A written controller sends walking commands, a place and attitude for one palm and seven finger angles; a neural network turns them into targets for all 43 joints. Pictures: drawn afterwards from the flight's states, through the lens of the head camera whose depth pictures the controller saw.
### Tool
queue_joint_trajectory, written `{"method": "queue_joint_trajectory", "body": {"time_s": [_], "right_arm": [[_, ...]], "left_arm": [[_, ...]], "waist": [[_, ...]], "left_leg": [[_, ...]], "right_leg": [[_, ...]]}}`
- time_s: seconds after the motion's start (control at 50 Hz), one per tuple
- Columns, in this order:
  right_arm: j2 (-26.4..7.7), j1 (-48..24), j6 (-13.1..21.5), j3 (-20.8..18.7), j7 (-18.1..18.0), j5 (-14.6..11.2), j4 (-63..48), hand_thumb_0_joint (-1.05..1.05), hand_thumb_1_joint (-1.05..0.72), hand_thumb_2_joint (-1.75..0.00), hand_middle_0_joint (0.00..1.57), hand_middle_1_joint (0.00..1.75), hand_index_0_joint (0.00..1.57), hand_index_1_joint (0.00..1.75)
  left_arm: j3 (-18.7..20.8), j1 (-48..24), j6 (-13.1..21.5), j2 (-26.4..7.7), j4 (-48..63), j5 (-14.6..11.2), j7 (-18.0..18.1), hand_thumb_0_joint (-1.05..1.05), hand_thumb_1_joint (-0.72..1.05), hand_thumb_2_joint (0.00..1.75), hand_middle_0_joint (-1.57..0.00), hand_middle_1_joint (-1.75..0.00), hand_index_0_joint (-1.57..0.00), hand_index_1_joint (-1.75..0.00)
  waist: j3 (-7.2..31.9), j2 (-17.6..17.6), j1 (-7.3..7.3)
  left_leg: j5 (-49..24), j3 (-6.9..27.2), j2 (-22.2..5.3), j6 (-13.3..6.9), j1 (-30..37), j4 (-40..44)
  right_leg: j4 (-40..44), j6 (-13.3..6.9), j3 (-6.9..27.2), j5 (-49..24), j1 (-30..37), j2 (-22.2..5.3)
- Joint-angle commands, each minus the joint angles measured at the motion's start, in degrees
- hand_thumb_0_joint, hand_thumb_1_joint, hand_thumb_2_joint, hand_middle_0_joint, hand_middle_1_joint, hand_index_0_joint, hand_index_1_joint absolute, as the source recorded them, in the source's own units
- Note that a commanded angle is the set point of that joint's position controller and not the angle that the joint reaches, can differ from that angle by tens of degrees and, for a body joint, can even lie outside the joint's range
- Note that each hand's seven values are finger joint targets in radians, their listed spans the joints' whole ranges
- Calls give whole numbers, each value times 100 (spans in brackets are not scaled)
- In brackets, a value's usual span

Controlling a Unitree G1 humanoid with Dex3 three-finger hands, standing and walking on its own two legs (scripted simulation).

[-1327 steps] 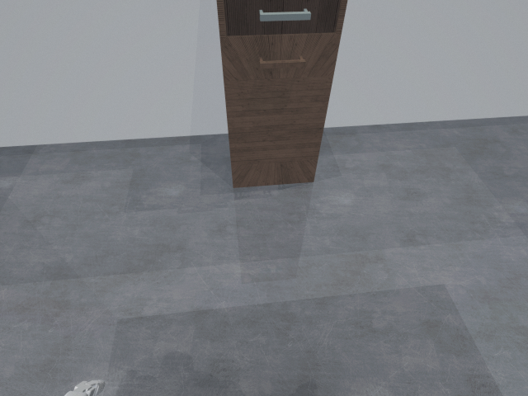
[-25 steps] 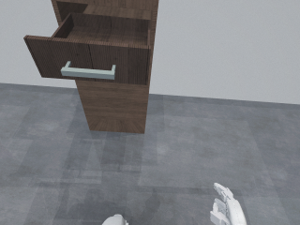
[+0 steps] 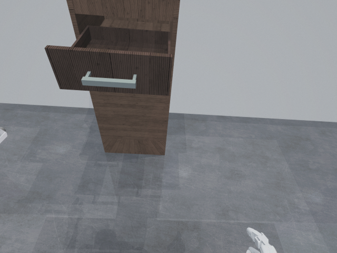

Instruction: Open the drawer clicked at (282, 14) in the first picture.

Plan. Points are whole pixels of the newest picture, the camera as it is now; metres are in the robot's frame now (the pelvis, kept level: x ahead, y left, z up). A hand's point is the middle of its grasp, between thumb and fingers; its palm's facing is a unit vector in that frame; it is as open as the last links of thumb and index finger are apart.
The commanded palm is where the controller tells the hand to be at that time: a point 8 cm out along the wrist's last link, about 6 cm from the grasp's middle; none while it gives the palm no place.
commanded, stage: let the arm hang, fingers relaxed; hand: left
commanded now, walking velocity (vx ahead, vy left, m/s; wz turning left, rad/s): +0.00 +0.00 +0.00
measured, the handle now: (110, 79) +0.60 +0.22 +0.10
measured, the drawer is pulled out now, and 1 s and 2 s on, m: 0.30 0.30 0.30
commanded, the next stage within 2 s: look to check the result in 1.16 s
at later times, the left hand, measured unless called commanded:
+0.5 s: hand out of the picture -0.02 +0.19 -0.17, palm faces +0.09 -0.97 -0.23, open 6.9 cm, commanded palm none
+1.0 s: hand out of the picture +0.08 +0.17 -0.14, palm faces +0.05 -0.96 -0.26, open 7.4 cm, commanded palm none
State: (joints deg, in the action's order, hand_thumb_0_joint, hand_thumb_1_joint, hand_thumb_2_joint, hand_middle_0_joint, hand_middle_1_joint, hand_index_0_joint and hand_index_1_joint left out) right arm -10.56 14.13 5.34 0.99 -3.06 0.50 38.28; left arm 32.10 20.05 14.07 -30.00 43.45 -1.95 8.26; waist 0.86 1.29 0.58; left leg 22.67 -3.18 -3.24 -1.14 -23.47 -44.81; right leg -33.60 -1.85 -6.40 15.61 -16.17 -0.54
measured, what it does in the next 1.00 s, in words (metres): steps on the spot: right foot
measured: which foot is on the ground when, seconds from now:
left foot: down 0.00-1.00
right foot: down 0.00-0.06, up 0.08-0.28, down 0.30-1.00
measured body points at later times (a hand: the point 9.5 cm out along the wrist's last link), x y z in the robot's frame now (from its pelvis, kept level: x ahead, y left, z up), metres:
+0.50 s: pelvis +0.00 -0.01 +0.00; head +0.03 +0.00 +0.45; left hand -0.02 +0.24 -0.15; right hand -0.01 -0.26 -0.14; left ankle +0.03 +0.08 -0.73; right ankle +0.05 -0.14 -0.72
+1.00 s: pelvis +0.02 -0.03 +0.02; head +0.03 -0.05 +0.47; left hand +0.07 +0.22 -0.12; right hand +0.07 -0.27 -0.14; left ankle +0.03 +0.08 -0.73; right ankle +0.05 -0.14 -0.73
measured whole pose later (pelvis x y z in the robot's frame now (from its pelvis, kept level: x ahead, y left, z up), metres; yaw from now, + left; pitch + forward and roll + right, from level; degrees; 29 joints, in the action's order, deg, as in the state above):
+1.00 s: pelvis +0.02 -0.03 +0.02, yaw +3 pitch -2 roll +0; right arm -12.3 11.6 -0.2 -1.0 -1.2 1.3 62.9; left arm 0.3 8.5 0.5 -11.0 -63.0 0.6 1.3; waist -3.2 -2.3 0.8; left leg 11.2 -1.1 0.0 -0.2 -9.4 -22.6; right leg -23.1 -0.7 -0.2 10.6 -10.5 0.4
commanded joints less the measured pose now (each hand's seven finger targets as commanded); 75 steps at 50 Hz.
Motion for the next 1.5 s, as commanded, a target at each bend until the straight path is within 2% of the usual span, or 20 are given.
{"method": "queue_joint_trajectory", "body": {"time_s": [0.0, 0.02, 0.04, 0.06, 0.08, 0.12, 0.18, 0.22, 0.24, 0.26, 0.28, 0.34, 0.38, 0.42, 0.44, 0.48, 0.54, 0.62, 0.88, 1.48], "right_arm": [[-830, -683, 303, -267, -166, -35, -978, 0, -90, -90, 20, 30, 20, 30], [-899, -764, 338, -276, -177, -46, -1047, 0, -90, -90, 20, 30, 20, 30], [-1794, 31, 771, -726, 177, -152, 296, 0, -90, -90, 20, 30, 20, 30], [-1533, 579, 186, -655, 250, -11, 489, 0, -90, -90, 20, 30, 20, 30], [-1437, 576, 59, -644, 156, 88, 341, 0, -90, -90, 20, 30, 20, 30], [-1292, 233, -32, -517, 101, 186, 177, 0, -90, -90, 20, 30, 20, 30], [-1249, -346, -314, -386, 196, 227, 204, 0, -90, -90, 20, 30, 20, 30], [-1269, -590, -453, -370, 231, 202, 345, 0, -90, -90, 20, 30, 20, 30], [-1036, -499, -495, -339, 253, 125, 412, 0, -90, -90, 20, 30, 20, 30], [-824, -349, -564, -298, 290, 52, 400, 0, -90, -90, 20, 30, 20, 30], [-892, -138, -648, -333, 323, 44, 448, 0, -90, -90, 20, 30, 20, 30], [-712, 392, -692, -401, 244, 91, 976, 0, -90, -90, 20, 30, 20, 30], [-523, 1004, -622, -329, 205, 99, 1380, 0, -90, -90, 20, 30, 20, 30], [-797, 750, -552, -325, 154, 170, 1498, 0, -90, -90, 20, 30, 20, 30], [-894, 579, -547, -350, 116, 147, 1505, 0, -90, -90, 20, 30, 20, 30], [-898, 487, -504, -349, 70, 94, 1639, 0, -90, -90, 20, 30, 20, 30], [-697, 610, -450, -290, 95, -2, 1917, 0, -90, -90, 20, 30, 20, 30], [-734, 702, -519, -327, 118, 3, 2172, 0, -90, -90, 20, 30, 20, 30], [-723, 288, -546, -310, 172, 54, 2364, 0, -90, -90, 20, 30, 20, 30], [-1606, -502, -484, -373, 179, 38, 2344, 0, -90, -90, 20, 30, 20, 30]], "left_arm": [[494, -804, 115, -775, 494, -89, 142, 0, 90, 90, -20, -30, -20, -30], [517, -959, 186, -802, 563, -68, 145, 0, 90, 90, -20, -30, -20, -30], [-2586, 431, -699, 1344, -4407, 277, -689, 0, 90, 90, -20, -30, -20, -30], [-2333, 106, -1425, 1290, -4373, 505, -834, 0, 90, 90, -20, -30, -20, -30], [-2479, -106, -1611, 1471, -4267, 492, -811, 0, 90, 90, -20, -30, -20, -30], [-2606, -367, -1637, 1497, -4808, 452, -802, 0, 90, 90, -20, -30, -20, -30], [-2729, -578, -1682, 1275, -6110, 353, -891, 0, 90, 90, -20, -30, -20, -30], [-2714, 29, -1648, 971, -7166, 357, -894, 0, 90, 90, -20, -30, -20, -30], [-2709, 175, -1588, 611, -7607, 379, -847, 0, 90, 90, -20, -30, -20, -30], [-2742, 79, -1542, 292, -7839, 377, -828, 0, 90, 90, -20, -30, -20, -30], [-2762, -381, -1589, -23, -7951, 368, -863, 0, 90, 90, -20, -30, -20, -30], [-2744, -970, -1513, 788, -8569, 365, -715, 0, 90, 90, -20, -30, -20, -30], [-2847, -885, -1523, 1100, -8906, 333, -704, 0, 90, 90, -20, -30, -20, -30], [-2945, -439, -1570, 1315, -9284, 221, -726, 0, 90, 90, -20, -30, -20, -30], [-2911, -391, -1581, 1176, -9464, 264, -733, 0, 90, 90, -20, -30, -20, -30], [-2981, -218, -1531, 1264, -9815, 268, -782, 0, 90, 90, -20, -30, -20, -30], [-3027, -84, -1390, 1113, -10168, 218, -744, 0, 90, 90, -20, -30, -20, -30], [-3048, -251, -1374, 967, -10440, 235, -701, 0, 90, 90, -20, -30, -20, -30], [-2978, -779, -1328, 908, -10524, 267, -645, 0, 90, 90, -20, -30, -20, -30], [-2896, -1505, -1238, 225, -10465, 248, -697, 0, 90, 90, -20, -30, -20, -30]], "waist": [[-107, -706, 176], [-183, -1384, 98], [-44, -2145, 849], [220, -1649, 718], [376, -416, 650], [233, 431, 328], [-93, -396, -68], [-99, -424, -435], [-122, 279, -449], [-308, 770, -272], [-193, 485, -27], [-133, 901, 325], [-212, -444, 444], [-297, -2098, 111], [-485, -1822, -3], [-196, -597, -147], [125, -605, -89], [-340, -126, 13], [-588, -59, 39], [-51, -166, 45]], "left_leg": [[249, 668, -383, -179, 872, 2049], [496, 1487, -899, -374, 650, 2595], [-1352, 2333, -1346, -585, 1317, 2047], [-3452, 2733, -1466, -897, 1527, 2279], [-4239, 2960, -1700, -1259, 1505, 1958], [-3920, 2398, -1587, -1267, 1074, 1864], [-1605, 1217, -995, -716, -311, 2357], [444, 893, -538, -302, -1310, 2117], [921, 522, 60, -57, -1414, 1446], [890, 166, 453, 121, -1006, 436], [695, 53, 524, 109, -112, -213], [136, 337, 231, -18, 604, -530], [-527, 651, 13, -131, 1564, 1419], [521, 2189, -930, -430, 646, 3130], [821, 2380, -1041, -556, 254, 3408], [-4, 1781, -831, -460, 430, 3110], [-1191, 938, -319, -208, 975, 2660], [-630, 838, -239, -149, 1026, 2741], [-1173, 621, -171, -44, 1220, 2684], [-1809, 679, -366, 10, 1795, 2886]], "right_leg": [[575, -320, 741, 1554, -930, -635], [-98, -37, 375, 990, -834, -172], [-2276, 291, 88, 734, -2333, 5], [-3119, 308, 667, 1517, -2550, 111], [-3875, 396, 982, 1702, -2651, 84], [-3775, 497, 1150, 1826, -2285, -177], [-2144, 441, 695, 1519, -672, -196], [-556, 334, 639, 599, 947, -39], [455, 117, 1384, 1142, 952, -384], [1906, -319, 2825, 2732, -24, -1367], [2503, -636, 3197, 3193, -931, -1739], [2073, -577, 2273, 1940, -1269, -1154], [1097, -339, 1666, 1200, -1510, -746], [-9, 67, 700, 727, -729, 5], [-187, 68, 731, 583, -402, 1], [319, 44, 817, -26, 200, -76], [1043, -75, 1084, -789, 625, -359], [1384, -90, 1099, -217, 348, -402], [1666, -60, 1226, -153, 335, -497], [1779, -85, 1255, -1212, 920, -543]]}}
